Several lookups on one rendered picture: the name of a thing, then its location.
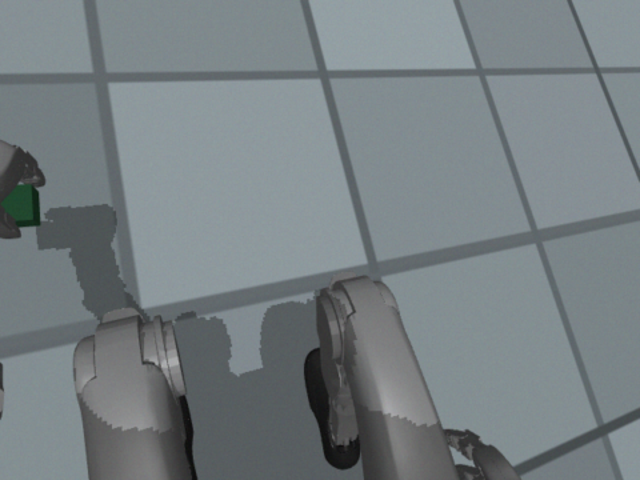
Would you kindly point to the left robot foot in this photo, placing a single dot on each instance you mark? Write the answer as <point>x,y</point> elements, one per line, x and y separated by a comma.
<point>189,435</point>

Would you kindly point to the right robot hand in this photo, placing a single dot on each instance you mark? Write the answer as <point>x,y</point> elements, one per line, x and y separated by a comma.
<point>489,462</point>

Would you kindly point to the right robot foot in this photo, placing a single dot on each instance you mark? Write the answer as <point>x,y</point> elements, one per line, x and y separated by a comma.
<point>338,456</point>

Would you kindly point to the left robot hand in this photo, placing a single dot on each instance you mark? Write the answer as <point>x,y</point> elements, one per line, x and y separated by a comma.
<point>16,165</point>

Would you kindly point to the small box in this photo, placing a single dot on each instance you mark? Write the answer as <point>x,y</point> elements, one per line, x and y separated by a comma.
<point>23,205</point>

